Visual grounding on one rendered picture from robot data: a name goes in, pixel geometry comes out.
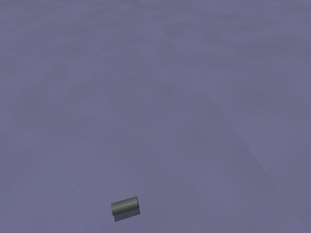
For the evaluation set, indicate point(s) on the can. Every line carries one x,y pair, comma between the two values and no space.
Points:
124,206

